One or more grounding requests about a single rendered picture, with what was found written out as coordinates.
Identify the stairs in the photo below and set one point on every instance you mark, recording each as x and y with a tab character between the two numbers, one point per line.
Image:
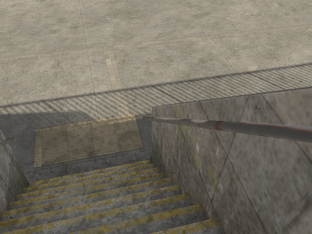
135	198

